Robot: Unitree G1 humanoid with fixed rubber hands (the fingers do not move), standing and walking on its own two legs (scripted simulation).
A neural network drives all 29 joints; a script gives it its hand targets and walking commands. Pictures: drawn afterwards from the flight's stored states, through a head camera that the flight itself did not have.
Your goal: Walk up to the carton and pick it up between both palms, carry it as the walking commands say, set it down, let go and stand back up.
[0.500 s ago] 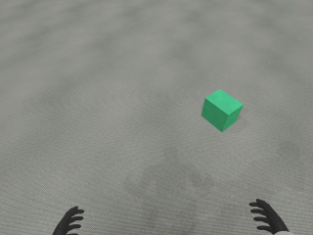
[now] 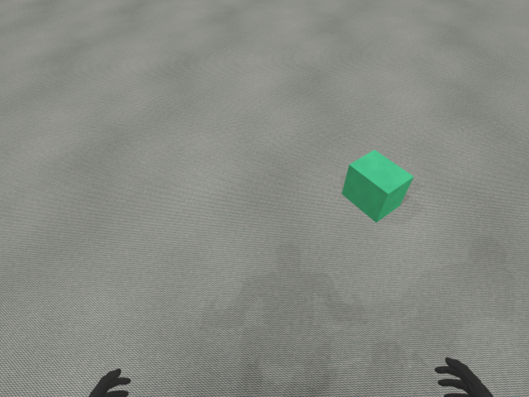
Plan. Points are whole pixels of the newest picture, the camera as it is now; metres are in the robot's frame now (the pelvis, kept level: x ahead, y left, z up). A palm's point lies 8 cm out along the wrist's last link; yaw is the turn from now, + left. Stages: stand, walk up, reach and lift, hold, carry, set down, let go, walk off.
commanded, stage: stand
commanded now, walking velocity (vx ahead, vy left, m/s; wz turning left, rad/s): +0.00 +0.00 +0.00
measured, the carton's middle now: (375, 185) +1.09 -0.49 -0.65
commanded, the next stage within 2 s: walk up in 1.26 s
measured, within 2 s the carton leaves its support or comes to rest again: neither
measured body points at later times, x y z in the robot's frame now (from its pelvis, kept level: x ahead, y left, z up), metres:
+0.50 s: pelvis +0.00 +0.00 +0.02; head +0.01 +0.01 +0.47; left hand +0.10 +0.31 -0.10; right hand +0.12 -0.30 -0.10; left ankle +0.00 +0.12 -0.72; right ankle +0.00 -0.12 -0.72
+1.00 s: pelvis +0.00 +0.01 +0.02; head +0.01 +0.01 +0.47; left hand +0.09 +0.31 -0.10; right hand +0.11 -0.30 -0.10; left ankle +0.00 +0.12 -0.72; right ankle +0.00 -0.13 -0.72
